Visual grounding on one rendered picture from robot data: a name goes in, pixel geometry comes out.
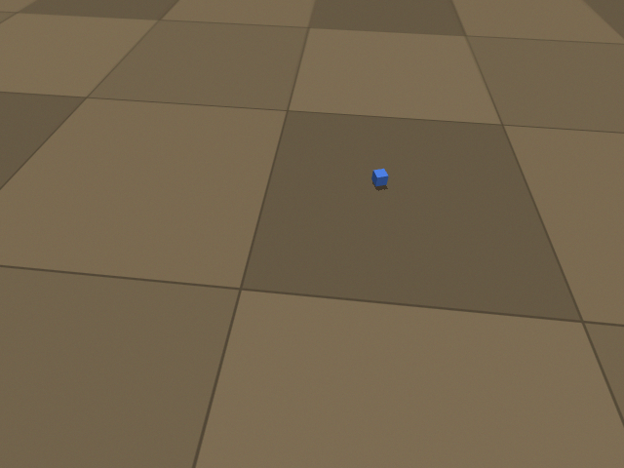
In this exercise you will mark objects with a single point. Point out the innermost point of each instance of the cube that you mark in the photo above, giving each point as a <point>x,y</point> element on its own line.
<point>379,177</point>

